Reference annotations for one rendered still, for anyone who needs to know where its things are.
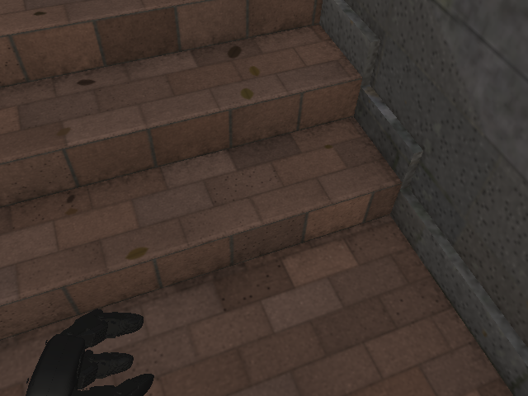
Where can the stairs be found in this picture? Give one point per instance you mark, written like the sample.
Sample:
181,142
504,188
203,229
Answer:
144,143

